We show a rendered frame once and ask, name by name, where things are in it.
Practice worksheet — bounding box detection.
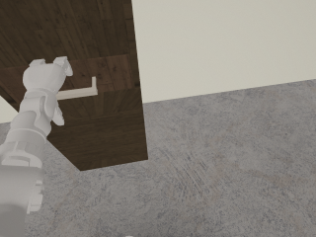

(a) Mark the cabinet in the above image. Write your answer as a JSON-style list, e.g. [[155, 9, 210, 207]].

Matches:
[[0, 0, 148, 172]]

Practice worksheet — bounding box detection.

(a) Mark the robot left upper arm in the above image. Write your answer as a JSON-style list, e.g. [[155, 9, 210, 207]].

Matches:
[[0, 165, 45, 237]]

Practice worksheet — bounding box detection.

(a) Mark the left robot hand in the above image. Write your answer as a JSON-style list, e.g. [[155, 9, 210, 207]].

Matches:
[[23, 56, 73, 126]]

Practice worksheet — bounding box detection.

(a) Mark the drawer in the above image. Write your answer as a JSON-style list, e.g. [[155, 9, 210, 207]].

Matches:
[[0, 54, 134, 104]]

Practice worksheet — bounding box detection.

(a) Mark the left robot forearm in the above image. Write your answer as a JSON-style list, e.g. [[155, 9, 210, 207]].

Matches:
[[0, 88, 57, 169]]

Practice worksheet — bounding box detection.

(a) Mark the handle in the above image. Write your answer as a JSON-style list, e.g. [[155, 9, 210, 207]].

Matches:
[[55, 76, 98, 101]]

